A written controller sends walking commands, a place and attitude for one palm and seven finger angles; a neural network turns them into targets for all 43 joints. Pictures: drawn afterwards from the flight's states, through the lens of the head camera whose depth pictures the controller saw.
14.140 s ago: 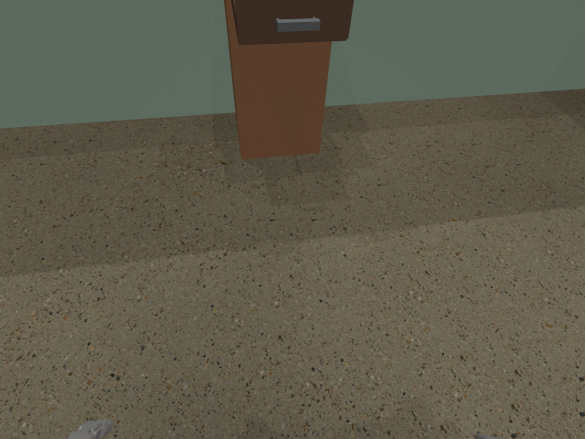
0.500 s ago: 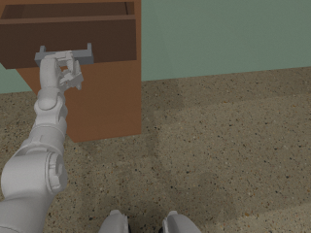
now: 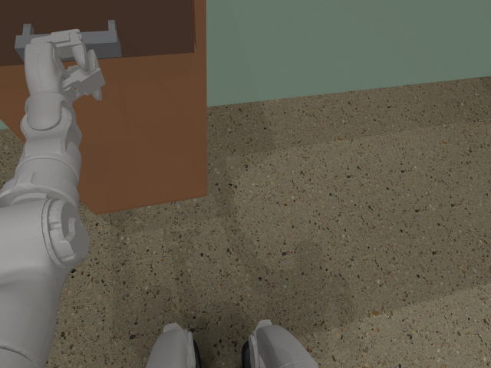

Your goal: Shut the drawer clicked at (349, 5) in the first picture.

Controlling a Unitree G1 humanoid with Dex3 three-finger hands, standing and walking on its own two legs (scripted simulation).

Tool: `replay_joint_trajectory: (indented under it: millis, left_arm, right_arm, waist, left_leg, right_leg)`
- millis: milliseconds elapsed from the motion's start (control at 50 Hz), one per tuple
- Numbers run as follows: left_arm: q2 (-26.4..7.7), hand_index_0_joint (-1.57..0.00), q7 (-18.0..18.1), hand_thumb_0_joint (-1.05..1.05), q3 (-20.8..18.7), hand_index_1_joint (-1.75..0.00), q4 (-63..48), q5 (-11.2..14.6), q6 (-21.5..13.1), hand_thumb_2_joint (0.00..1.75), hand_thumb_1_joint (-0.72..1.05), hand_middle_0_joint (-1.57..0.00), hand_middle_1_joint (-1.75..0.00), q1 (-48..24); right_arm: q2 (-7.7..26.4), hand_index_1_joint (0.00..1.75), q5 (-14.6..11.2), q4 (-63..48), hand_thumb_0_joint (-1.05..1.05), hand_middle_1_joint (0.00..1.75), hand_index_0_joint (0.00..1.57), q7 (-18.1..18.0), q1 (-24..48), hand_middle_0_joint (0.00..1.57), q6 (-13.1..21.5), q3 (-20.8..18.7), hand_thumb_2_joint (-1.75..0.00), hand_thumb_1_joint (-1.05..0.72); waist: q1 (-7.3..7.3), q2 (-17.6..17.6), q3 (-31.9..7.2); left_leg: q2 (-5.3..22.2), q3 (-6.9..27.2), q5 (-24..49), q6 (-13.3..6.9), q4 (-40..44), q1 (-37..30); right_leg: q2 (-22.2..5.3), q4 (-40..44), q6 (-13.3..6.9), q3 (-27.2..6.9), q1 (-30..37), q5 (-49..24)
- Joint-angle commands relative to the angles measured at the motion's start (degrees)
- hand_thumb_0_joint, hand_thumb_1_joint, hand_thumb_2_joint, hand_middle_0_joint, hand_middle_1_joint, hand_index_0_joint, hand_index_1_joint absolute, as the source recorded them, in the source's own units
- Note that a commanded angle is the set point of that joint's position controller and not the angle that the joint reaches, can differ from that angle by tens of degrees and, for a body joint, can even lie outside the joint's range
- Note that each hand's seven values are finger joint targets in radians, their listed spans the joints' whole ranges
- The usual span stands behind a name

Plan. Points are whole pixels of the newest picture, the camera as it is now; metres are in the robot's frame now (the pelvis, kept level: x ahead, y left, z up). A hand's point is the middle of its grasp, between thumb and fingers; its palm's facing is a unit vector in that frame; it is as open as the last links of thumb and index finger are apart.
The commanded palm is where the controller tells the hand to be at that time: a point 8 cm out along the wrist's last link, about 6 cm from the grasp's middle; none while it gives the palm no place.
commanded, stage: push the drawer shut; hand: left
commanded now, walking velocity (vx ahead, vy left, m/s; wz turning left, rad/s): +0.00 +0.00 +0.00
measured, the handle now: (71, 37) +0.63 +0.20 +0.10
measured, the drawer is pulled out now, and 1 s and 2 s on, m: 0.01 0.00 0.00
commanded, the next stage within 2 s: pull the fist back off the drawer in 0.52 s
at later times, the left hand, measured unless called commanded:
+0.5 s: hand (81, 62) +0.58 +0.18 +0.10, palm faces +0.08 -1.00 -0.03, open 3.4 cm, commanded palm +0.61 +0.20 +0.10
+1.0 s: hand (84, 63) +0.57 +0.17 +0.10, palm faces +0.10 -0.99 -0.03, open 3.4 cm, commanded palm +0.57 +0.19 +0.10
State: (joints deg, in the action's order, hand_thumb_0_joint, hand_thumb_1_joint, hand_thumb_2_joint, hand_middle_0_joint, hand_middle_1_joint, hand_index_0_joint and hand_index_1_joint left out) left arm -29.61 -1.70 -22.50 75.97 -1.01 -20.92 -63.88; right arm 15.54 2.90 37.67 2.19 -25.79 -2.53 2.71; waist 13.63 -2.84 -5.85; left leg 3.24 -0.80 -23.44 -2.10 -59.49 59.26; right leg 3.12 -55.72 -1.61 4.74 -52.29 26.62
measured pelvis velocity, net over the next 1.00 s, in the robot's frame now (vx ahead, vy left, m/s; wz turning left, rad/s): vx -0.02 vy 0.01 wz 0.00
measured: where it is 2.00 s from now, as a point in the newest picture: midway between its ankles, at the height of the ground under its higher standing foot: outside the picture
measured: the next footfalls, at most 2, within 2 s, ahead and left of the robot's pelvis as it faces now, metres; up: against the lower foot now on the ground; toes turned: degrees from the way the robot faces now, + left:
none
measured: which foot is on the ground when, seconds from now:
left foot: down 0.00-1.00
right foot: down 0.00-1.00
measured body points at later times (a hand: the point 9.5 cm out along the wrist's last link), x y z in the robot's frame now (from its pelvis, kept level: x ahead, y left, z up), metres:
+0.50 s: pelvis -0.01 +0.01 -0.01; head +0.15 +0.04 +0.41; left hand +0.57 +0.23 +0.10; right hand -0.08 -0.25 -0.10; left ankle +0.04 +0.10 -0.67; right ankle -0.01 -0.11 -0.67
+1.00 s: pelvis -0.02 +0.01 -0.01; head +0.14 +0.05 +0.40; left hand +0.56 +0.23 +0.10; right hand -0.09 -0.24 -0.10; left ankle +0.04 +0.10 -0.67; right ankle -0.01 -0.11 -0.67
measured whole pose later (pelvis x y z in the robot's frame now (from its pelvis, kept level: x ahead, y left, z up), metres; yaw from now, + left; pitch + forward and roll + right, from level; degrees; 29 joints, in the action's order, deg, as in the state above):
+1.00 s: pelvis -0.02 +0.01 -0.01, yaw +0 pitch +26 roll -6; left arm -35.1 -0.4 -19.2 80.6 -3.4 -16.7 -75.6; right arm 15.8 4.4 37.9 2.2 -27.6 0.9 4.6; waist 16.7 -3.1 -4.9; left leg 2.5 1.0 -22.1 -3.2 -63.1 67.6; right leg 2.5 -58.2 -0.7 6.5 -59.2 25.4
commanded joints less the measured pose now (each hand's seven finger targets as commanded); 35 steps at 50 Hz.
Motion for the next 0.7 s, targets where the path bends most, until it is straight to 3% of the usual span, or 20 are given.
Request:
replay_joint_trajectory:
  millis: [0,80,120,180,220,280,320,360,380,440,540,620,660,680]
  left_arm:
    - [-17.19,-1.4,1.58,0.0,-2.25,-1.6,-13.82,0.25,-3.8,0.9,0.9,-1.4,-1.6,-34.86]
    - [-18.35,-1.4,1.18,0.0,-1.94,-1.6,-11.72,-0.47,-3.02,0.9,0.9,-1.4,-1.6,-37.06]
    - [-19.97,-1.4,1.15,0.0,-2.77,-1.6,-11.46,-0.54,-2.82,0.9,0.9,-1.4,-1.6,-38.81]
    - [-19.65,-1.4,0.95,0.0,-2.02,-1.6,-12.26,-0.38,-2.79,0.9,0.9,-1.4,-1.6,-41.61]
    - [-19.74,-1.4,0.8,0.0,-1.68,-1.6,-10.2,-0.28,-2.29,0.9,0.9,-1.4,-1.6,-41.59]
    - [-21.6,-1.4,0.45,0.0,-1.75,-1.6,-10.85,-0.25,-2.22,0.9,0.9,-1.4,-1.6,-44.03]
    - [-20.22,-1.4,0.23,0.0,-0.28,-1.6,-10.67,-0.11,-2.01,0.9,0.9,-1.4,-1.6,-45.31]
    - [-21.23,-1.4,0.29,0.0,-0.59,-1.6,-11.17,-0.18,-1.93,0.9,0.9,-1.4,-1.6,-46.27]
    - [-19.64,-1.4,0.33,0.0,0.74,-1.6,-11.12,0.04,-1.61,0.9,0.9,-1.4,-1.6,-46.75]
    - [-19.48,-1.4,0.5,0.0,1.06,-1.6,-9.85,0.17,-0.98,0.9,0.9,-1.4,-1.6,-46.99]
    - [-19.38,-1.4,0.89,0.0,1.97,-1.6,-11.21,0.28,-0.78,0.9,0.9,-1.4,-1.6,-48.91]
    - [-17.81,-1.4,1.36,0.0,3.1,-1.6,-9.88,0.36,0.0,0.9,0.9,-1.4,-1.6,-48.32]
    - [-18.81,-1.4,1.63,0.0,2.54,-1.6,-10.03,-0.04,-0.06,0.9,0.9,-1.4,-1.6,-48.67]
    - [-17.38,-1.4,1.79,0.0,3.43,-1.6,-10.87,-0.05,-0.03,0.9,0.9,-1.4,-1.6,-49.36]
  right_arm:
    - [11.2,0.3,0.46,-1.27,0.0,0.3,0.2,-0.89,-12.67,0.2,0.42,-3.94,-0.9,-0.9]
    - [11.39,0.3,0.56,-1.34,0.0,0.3,0.2,-0.88,-13.21,0.2,0.09,-3.63,-0.9,-0.9]
    - [11.58,0.3,0.57,-1.33,0.0,0.3,0.2,-1.07,-13.89,0.2,-0.03,-3.57,-0.9,-0.9]
    - [11.57,0.3,0.62,-1.1,0.0,0.3,0.2,-1.17,-14.1,0.2,0.14,-3.44,-0.9,-0.9]
    - [11.73,0.3,0.5,-0.77,0.0,0.3,0.2,-1.34,-14.3,0.2,0.37,-3.22,-0.9,-0.9]
    - [12.16,0.3,0.53,-0.77,0.0,0.3,0.2,-1.63,-14.5,0.2,0.66,-2.92,-0.9,-0.9]
    - [12.07,0.3,0.62,-0.71,0.0,0.3,0.2,-1.76,-14.46,0.2,1.1,-2.73,-0.9,-0.9]
    - [12.49,0.3,0.56,-0.6,0.0,0.3,0.2,-1.97,-14.79,0.2,1.29,-2.65,-0.9,-0.9]
    - [12.31,0.3,0.54,-0.68,0.0,0.3,0.2,-2.01,-14.46,0.2,1.53,-2.56,-0.9,-0.9]
    - [12.66,0.3,0.61,-0.29,0.0,0.3,0.2,-2.2,-14.65,0.2,2.35,-2.27,-0.9,-0.9]
    - [13.1,0.3,0.7,0.41,0.0,0.3,0.2,-2.65,-14.75,0.2,3.69,-2.01,-0.9,-0.9]
    - [13.19,0.3,0.63,0.66,0.0,0.3,0.2,-2.79,-14.31,0.2,4.61,-1.82,-0.9,-0.9]
    - [13.45,0.3,0.73,0.43,0.0,0.3,0.2,-2.75,-14.63,0.2,4.71,-1.77,-0.9,-0.9]
    - [13.31,0.3,0.8,0.47,0.0,0.3,0.2,-2.66,-14.46,0.2,4.81,-1.96,-0.9,-0.9]
  waist:
    - [2.7,-7.85,-28.2]
    - [3.92,-8.82,-27.42]
    - [4.61,-7.67,-26.82]
    - [5.22,-10.13,-27.96]
    - [6.05,-8.59,-26.56]
    - [6.57,-10.88,-26.73]
    - [7.01,-11.9,-26.57]
    - [7.25,-12.55,-27.35]
    - [7.62,-13.51,-27.47]
    - [8.08,-13.04,-25.9]
    - [8.7,-15.17,-27.32]
    - [8.99,-13.89,-25.38]
    - [8.63,-14.23,-25.85]
    - [8.81,-14.61,-26.36]
  left_leg:
    - [-1.24,5.55,17.79,-0.55,4.37,-28.22]
    - [-1.17,5.48,17.2,-0.69,3.64,-26.71]
    - [-1.01,5.75,16.51,-0.81,3.57,-25.69]
    - [-0.94,5.97,16.09,-0.71,3.21,-26.99]
    - [-0.82,6.07,14.01,-0.87,3.06,-25.19]
    - [-0.55,6.57,12.92,-0.74,3.19,-25.41]
    - [-0.51,6.89,11.36,-0.68,3.27,-25.43]
    - [-0.21,7.35,11.39,-0.63,3.28,-26.57]
    - [-0.31,7.29,10.67,-0.64,3.25,-26.47]
    - [-0.02,8.07,7.8,-0.69,3.83,-25.96]
    - [0.58,9.19,6.39,-0.45,4.64,-27.98]
    - [0.57,9.38,2.71,-0.44,5.54,-26.38]
    - [0.6,10.0,2.9,-0.25,5.97,-27.1]
    - [0.56,10.14,2.83,-0.21,5.85,-27.65]
  right_leg:
    - [1.26,8.33,0.85,-3.37,2.16,-13.85]
    - [1.29,8.26,0.96,-3.39,0.76,-13.32]
    - [1.42,8.29,1.07,-3.31,0.67,-12.72]
    - [1.47,8.34,0.96,-3.27,-0.9,-11.78]
    - [1.62,8.5,1.01,-3.19,-1.6,-10.18]
    - [1.57,8.3,0.86,-3.08,-2.82,-9.04]
    - [1.53,8.12,0.86,-2.89,-4.09,-7.77]
    - [1.52,7.82,0.79,-2.72,-5.19,-7.57]
    - [1.49,7.92,0.81,-2.8,-5.76,-7.15]
    - [1.48,7.85,0.74,-2.48,-7.45,-5.31]
    - [1.22,7.47,0.77,-2.16,-9.27,-4.71]
    - [1.06,7.91,0.9,-2.09,-9.66,-2.98]
    - [0.99,7.41,0.69,-1.73,-10.1,-3.12]
    - [0.94,7.28,0.69,-1.68,-10.57,-3.22]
